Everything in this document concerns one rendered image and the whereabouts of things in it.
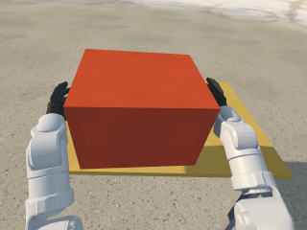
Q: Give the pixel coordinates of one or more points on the table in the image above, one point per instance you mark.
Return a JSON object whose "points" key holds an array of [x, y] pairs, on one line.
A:
{"points": [[212, 161]]}

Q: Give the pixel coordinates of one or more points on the left robot hand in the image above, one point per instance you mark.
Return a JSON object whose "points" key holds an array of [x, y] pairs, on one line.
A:
{"points": [[57, 100]]}

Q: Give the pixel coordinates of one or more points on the right robot hand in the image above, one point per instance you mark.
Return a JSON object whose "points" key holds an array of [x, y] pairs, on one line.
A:
{"points": [[216, 91]]}

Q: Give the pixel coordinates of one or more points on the robot right upper arm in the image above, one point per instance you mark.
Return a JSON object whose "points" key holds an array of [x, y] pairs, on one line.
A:
{"points": [[261, 213]]}

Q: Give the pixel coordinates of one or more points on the right robot forearm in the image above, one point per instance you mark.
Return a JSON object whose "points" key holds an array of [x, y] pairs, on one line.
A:
{"points": [[248, 168]]}

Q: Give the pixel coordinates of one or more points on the left robot forearm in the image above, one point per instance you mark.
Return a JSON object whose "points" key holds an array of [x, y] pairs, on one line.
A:
{"points": [[47, 170]]}

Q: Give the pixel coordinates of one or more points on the robot left upper arm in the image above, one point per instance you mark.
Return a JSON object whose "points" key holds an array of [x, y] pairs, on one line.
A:
{"points": [[70, 222]]}

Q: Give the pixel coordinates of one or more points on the carton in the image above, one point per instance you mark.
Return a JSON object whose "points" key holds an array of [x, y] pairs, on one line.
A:
{"points": [[129, 109]]}

